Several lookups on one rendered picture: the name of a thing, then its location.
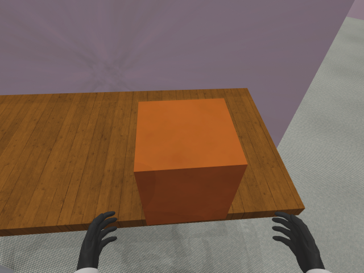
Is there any table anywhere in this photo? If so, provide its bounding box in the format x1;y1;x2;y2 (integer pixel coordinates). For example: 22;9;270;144
0;88;305;273

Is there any carton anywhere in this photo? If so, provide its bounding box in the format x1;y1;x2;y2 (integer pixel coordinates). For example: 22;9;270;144
134;98;248;225

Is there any right robot hand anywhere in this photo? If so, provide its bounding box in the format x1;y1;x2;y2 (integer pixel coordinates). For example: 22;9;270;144
272;212;325;273

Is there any left robot hand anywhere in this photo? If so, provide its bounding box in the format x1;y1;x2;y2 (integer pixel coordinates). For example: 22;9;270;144
77;211;117;270

